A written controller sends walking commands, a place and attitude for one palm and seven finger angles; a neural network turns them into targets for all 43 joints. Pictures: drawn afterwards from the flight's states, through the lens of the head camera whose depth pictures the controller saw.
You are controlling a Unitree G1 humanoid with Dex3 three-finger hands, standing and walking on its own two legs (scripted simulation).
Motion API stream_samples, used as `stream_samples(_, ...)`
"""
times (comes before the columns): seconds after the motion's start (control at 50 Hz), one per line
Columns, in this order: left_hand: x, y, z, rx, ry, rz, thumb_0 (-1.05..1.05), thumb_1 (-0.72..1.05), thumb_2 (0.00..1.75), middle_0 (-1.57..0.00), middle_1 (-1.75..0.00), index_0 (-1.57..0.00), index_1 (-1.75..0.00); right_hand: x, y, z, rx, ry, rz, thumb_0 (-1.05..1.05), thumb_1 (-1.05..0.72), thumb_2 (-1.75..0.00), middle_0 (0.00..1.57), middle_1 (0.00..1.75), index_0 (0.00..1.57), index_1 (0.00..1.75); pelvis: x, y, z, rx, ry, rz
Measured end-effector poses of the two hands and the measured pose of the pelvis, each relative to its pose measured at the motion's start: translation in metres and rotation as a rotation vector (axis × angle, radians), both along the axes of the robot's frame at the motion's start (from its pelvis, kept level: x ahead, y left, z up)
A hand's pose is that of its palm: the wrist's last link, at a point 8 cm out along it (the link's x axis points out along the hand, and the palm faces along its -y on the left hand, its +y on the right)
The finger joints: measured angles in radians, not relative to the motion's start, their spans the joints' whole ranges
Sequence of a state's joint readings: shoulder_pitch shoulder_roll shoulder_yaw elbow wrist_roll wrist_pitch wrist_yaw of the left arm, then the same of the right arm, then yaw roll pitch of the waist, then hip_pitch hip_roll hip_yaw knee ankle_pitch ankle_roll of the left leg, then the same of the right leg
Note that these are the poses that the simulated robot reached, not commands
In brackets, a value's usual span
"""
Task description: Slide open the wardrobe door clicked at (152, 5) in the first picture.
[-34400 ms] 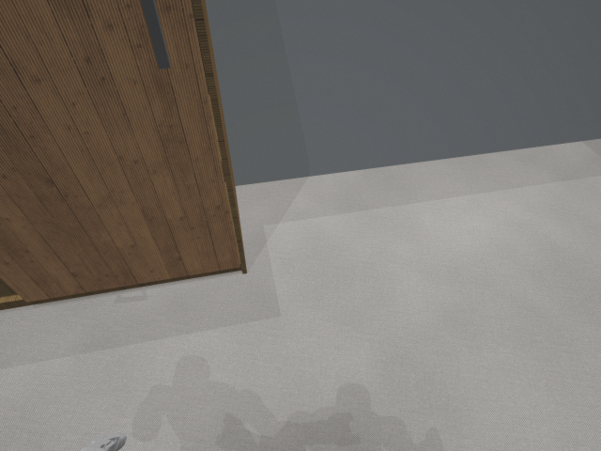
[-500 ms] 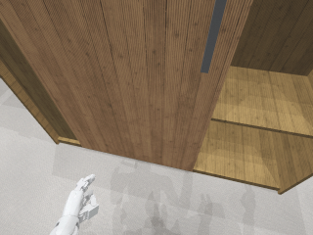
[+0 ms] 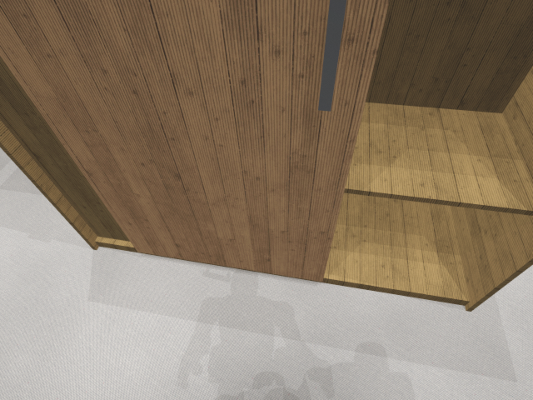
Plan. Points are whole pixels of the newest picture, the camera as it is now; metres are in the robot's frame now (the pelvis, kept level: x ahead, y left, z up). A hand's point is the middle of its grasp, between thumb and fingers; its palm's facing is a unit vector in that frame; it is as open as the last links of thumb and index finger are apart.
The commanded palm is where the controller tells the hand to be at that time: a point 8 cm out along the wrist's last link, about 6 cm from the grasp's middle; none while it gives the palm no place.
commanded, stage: let the arm hang, fingers relaxed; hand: right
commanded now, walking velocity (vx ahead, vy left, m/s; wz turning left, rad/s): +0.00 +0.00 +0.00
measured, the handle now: (336, 13) +0.60 -0.08 +0.27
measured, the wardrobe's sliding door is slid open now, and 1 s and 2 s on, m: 0.54 0.54 0.54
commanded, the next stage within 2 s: look to check the result in 0.70 s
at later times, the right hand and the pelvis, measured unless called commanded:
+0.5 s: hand out of the picture +0.00 -0.18 -0.17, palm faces -0.01 +0.98 -0.18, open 7.3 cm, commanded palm none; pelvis -0.01 -0.02 +0.00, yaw +1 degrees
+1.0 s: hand out of the picture +0.00 -0.19 -0.17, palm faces -0.01 +0.98 -0.18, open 7.4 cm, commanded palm none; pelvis -0.01 -0.01 +0.00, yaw +1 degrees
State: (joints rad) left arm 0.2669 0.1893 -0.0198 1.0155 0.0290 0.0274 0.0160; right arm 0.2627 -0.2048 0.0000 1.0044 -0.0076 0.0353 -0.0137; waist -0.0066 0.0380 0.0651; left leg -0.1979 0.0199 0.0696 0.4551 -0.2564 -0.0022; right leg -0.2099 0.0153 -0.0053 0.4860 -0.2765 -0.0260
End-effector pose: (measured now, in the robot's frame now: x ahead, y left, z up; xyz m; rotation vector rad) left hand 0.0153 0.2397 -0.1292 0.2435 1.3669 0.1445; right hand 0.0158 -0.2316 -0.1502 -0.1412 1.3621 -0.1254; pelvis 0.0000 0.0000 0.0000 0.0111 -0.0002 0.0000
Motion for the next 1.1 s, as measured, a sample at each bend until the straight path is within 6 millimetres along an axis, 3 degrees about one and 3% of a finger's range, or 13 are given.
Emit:
stream_samples(0.1, -0.039, -0.017, -0.007, -0.041, 0.091, 0.047, 0.01, 0.91, 0.9, -0.2, -0.3, -0.2, -0.3, -0.034, -0.012, 0.007, -0.029, 0.096, -0.01, 0.0, -0.96, -0.89, 0.2, 0.3, 0.2, 0.3, -0.004, -0.005, 0.002, 0.002, -0.007, 0.004)
stream_samples(0.22, -0.055, -0.037, -0.015, -0.087, 0.101, 0.076, 0.01, 0.91, 0.9, -0.2, -0.3, -0.2, -0.3, -0.046, -0.016, 0.012, -0.048, 0.12, -0.011, 0.01, -0.92, -0.89, 0.2, 0.3, 0.2, 0.3, -0.009, -0.01, 0.003, -0.002, -0.015, 0.013)
stream_samples(0.34, -0.048, -0.048, -0.018, -0.109, 0.056, 0.084, 0.01, 0.91, 0.9, -0.2, -0.3, -0.2, -0.3, -0.035, -0.009, 0.01, -0.031, 0.074, 0.0, 0.01, -0.91, -0.89, 0.2, 0.3, 0.2, 0.3, -0.013, -0.014, 0.003, -0.006, -0.022, 0.021)
stream_samples(0.44, -0.046, -0.045, -0.017, -0.094, 0.037, 0.084, 0.02, 0.92, 0.9, -0.2, -0.3, -0.2, -0.3, -0.023, 0.0, 0.007, -0.008, 0.032, 0.009, 0.01, -0.91, -0.89, 0.2, 0.3, 0.2, 0.3, -0.015, -0.016, 0.003, -0.008, -0.023, 0.024)
stream_samples(0.88, -0.033, -0.035, -0.012, -0.066, 0.013, 0.075, 0.01, 0.91, 0.9, -0.2, -0.3, -0.2, -0.3, -0.024, -0.003, 0.006, -0.002, 0.045, 0.01, 0.01, -0.91, -0.89, 0.2, 0.3, 0.2, 0.3, -0.014, -0.016, 0.004, -0.008, -0.023, 0.023)
stream_samples(1.1, -0.025, -0.031, -0.012, -0.064, 0.015, 0.065, 0.01, 0.91, 0.9, -0.2, -0.3, -0.2, -0.3, -0.016, -0.006, 0.008, -0.015, 0.034, 0.009, 0.01, -0.9, -0.89, 0.2, 0.3, 0.2, 0.3, -0.01, -0.014, 0.005, -0.008, -0.022, 0.017)
